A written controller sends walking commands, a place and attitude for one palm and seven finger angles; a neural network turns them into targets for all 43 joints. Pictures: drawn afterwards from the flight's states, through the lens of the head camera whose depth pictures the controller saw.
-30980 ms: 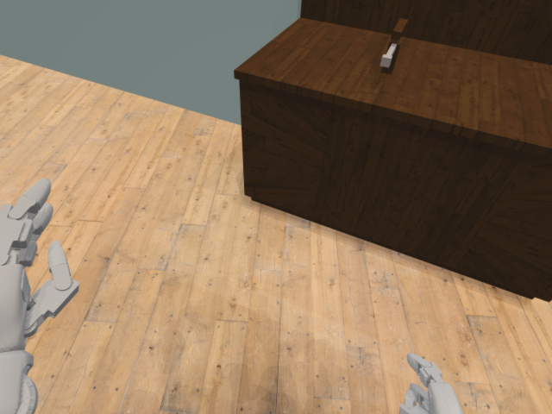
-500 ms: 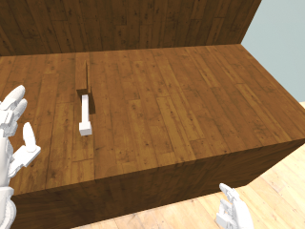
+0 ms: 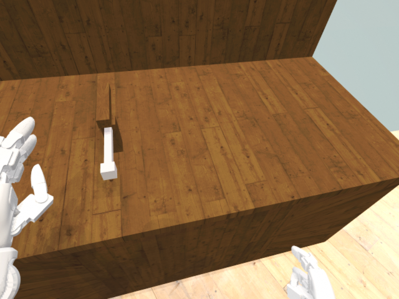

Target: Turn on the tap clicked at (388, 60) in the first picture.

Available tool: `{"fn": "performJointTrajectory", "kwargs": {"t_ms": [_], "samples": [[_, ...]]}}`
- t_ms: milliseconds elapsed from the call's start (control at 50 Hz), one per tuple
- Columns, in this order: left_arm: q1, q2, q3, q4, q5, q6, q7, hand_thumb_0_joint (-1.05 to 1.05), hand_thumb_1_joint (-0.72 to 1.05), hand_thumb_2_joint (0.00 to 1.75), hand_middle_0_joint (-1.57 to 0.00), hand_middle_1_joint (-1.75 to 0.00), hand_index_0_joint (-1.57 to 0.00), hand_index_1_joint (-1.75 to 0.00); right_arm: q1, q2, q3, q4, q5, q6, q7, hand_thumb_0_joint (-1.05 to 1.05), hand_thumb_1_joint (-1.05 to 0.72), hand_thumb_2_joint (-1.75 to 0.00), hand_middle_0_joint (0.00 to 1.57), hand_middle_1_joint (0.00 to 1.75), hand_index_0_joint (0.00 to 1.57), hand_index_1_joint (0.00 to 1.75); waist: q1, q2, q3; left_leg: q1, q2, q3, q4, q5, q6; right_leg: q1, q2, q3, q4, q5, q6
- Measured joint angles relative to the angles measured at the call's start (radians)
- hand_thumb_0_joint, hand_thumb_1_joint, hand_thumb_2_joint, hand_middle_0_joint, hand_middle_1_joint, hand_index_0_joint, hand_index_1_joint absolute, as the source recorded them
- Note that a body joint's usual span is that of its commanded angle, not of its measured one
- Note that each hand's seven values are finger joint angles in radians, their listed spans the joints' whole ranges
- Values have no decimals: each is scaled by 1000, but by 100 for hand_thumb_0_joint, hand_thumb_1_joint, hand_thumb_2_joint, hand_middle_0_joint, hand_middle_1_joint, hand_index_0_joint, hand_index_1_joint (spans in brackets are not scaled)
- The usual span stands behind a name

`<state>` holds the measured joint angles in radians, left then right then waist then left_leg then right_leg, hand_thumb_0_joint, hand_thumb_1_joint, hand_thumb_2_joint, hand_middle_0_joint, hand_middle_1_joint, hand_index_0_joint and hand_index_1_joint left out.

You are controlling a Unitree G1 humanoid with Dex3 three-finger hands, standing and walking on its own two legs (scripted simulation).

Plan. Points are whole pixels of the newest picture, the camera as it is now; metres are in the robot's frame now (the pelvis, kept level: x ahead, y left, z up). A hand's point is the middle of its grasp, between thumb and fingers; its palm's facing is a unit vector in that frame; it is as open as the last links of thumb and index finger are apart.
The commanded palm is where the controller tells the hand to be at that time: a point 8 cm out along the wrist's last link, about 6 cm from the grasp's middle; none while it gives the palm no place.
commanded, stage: look again from close up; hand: left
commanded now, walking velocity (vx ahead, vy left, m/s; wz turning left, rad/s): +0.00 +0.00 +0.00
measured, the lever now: (108, 170) +0.35 +0.23 +0.04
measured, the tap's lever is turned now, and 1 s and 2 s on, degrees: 0 0 0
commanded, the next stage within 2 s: shuffle to correct the standing spot in 0.02 s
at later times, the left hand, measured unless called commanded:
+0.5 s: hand (83, 194) +0.23 +0.20 +0.15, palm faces +0.30 -0.88 -0.37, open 7.4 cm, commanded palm +0.17 +0.24 +0.17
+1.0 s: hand (110, 197) +0.23 +0.16 +0.15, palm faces +0.28 -0.88 -0.39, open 7.4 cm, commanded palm +0.17 +0.20 +0.17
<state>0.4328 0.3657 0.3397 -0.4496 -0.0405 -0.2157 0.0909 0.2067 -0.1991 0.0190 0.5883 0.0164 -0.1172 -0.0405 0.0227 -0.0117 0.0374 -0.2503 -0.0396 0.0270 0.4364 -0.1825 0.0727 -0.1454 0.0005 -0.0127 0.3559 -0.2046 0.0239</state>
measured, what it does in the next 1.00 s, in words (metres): shifts its weight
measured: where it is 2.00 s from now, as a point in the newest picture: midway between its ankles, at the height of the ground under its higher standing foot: outside the picture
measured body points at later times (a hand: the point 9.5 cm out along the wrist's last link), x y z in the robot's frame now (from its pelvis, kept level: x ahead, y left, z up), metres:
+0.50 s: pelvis +0.00 -0.03 +0.00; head +0.03 -0.02 +0.45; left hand +0.21 +0.25 +0.18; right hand +0.17 -0.26 -0.07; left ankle +0.03 +0.07 -0.74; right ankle -0.01 -0.14 -0.74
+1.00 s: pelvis +0.00 -0.07 -0.01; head +0.03 -0.06 +0.44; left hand +0.21 +0.21 +0.17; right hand +0.16 -0.32 -0.08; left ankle +0.03 +0.07 -0.74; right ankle -0.01 -0.14 -0.74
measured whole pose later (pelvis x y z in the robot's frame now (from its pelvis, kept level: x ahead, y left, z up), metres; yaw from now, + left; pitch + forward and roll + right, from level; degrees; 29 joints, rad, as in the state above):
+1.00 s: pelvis +0.00 -0.07 -0.01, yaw -2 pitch +1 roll -2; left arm 0.48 0.40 0.37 -0.52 -0.10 -0.15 0.07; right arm 0.21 -0.21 -0.02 0.56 0.02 -0.07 -0.05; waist 0.00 0.00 0.04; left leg -0.32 0.08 0.01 0.56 -0.25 -0.03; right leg -0.22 0.12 -0.02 0.46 -0.25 -0.08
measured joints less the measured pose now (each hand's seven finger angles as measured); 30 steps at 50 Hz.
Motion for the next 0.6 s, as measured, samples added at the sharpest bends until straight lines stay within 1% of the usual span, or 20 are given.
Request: {"fn": "performJointTrajectory", "kwargs": {"t_ms": [160,260,320,400,480,600], "samples": [[-7,-6,-5,-1,1,6,2,1,89,90,-21,-30,-20,-30,-12,0,0,-7,0,2,-3,2,-90,-90,20,30,21,30,5,2,0,3,3,-2,-6,2,-4,2,3,-2,-3,1,-4],[-19,2,9,-3,-9,15,0,1,89,90,-21,-30,-20,-30,-20,13,2,-17,3,11,1,2,-90,-90,20,30,21,30,18,-9,5,5,12,13,-9,1,-13,-12,10,14,13,-3,-10],[-39,3,15,-2,-14,25,0,1,89,90,-21,-30,-20,-30,-26,22,1,-28,3,15,7,2,-90,-90,20,30,21,30,20,-14,13,-2,20,21,1,-3,-19,-28,18,22,36,-10,-16],[-41,1,13,-15,-19,37,-5,2,89,90,-21,-30,-20,-30,-29,29,1,-39,3,20,17,2,-90,-90,21,30,21,30,8,-12,19,-15,37,20,21,-10,-31,-40,34,22,48,-13,-28],[-14,9,12,-36,-26,42,-12,2,89,90,-21,-30,-20,-30,-21,29,-1,-45,3,26,20,1,-90,-90,21,30,21,30,-5,-6,17,-30,57,12,39,-19,-46,-45,54,16,45,-10,-43],[19,25,25,-49,-39,49,-20,1,89,90,-21,-30,-21,-30,-5,10,-16,-36,2,34,10,1,-90,-90,21,30,21,30,-8,4,14,-51,85,5,62,-30,-67,-59,82,11,49,-10,-66]]}}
